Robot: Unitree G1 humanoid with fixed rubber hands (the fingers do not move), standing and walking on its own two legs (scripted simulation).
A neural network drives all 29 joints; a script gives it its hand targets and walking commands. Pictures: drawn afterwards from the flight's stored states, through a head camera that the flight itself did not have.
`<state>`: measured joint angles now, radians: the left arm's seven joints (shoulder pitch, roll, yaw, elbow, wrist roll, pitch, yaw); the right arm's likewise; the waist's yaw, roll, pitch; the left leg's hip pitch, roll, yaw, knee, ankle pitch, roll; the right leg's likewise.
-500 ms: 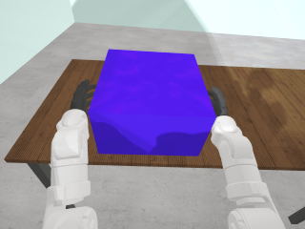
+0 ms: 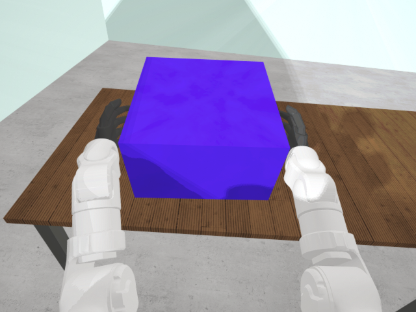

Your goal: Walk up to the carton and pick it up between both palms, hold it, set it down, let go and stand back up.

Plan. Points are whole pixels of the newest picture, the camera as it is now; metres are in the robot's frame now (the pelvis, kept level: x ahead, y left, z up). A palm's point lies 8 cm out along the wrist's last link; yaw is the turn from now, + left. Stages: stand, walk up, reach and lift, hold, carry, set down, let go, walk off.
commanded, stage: set down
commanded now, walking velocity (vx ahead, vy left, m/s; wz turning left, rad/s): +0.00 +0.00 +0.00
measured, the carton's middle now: (203, 124) +0.43 +0.01 +0.18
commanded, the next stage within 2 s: none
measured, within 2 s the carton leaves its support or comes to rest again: neither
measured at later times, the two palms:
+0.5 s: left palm (121, 145) +0.39 +0.18 +0.15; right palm (293, 169) +0.35 -0.17 +0.13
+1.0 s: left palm (122, 156) +0.41 +0.19 +0.10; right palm (277, 169) +0.39 -0.16 +0.09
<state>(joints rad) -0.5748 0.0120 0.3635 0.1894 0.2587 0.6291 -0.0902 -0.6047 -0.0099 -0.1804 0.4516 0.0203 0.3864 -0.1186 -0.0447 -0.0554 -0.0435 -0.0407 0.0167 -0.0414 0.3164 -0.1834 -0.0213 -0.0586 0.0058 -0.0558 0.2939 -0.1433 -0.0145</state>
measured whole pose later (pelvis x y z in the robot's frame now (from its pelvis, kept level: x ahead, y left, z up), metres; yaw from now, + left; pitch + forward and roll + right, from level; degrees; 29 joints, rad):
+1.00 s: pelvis +0.04 +0.01 +0.00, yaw +1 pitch +2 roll -2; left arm -0.46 0.08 0.20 0.42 0.08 0.26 0.00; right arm -0.45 -0.01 -0.17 0.60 0.00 -0.02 -0.13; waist -0.06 -0.01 -0.04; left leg -0.16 0.01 -0.06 0.36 -0.24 -0.02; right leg -0.11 0.00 -0.08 0.22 -0.15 0.00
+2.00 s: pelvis +0.04 +0.03 +0.00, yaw -3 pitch +8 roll -1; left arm -0.84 0.10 0.35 1.09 0.24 -0.01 -0.05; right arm -0.56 0.07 -0.46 0.83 -0.21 -0.11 -0.13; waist -0.09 0.00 -0.04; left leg -0.25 0.00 0.02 0.33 -0.22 0.01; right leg -0.27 -0.01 0.00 0.26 -0.14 0.03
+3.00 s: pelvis +0.02 +0.03 -0.02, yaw -2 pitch +21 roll -2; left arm -1.01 0.23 0.15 1.42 -0.02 -0.29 0.02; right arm -0.83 -0.07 -0.32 1.18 -0.03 -0.28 -0.14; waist -0.09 0.03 -0.16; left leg -0.64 0.02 -0.01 0.52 -0.25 0.01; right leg -0.61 0.00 -0.03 0.37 -0.13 0.02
